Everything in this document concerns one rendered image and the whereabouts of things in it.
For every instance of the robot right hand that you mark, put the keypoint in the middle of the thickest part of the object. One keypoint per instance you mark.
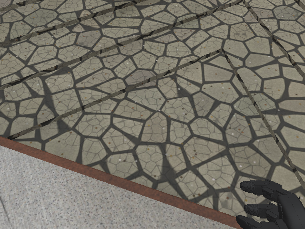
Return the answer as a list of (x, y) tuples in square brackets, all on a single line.
[(289, 213)]

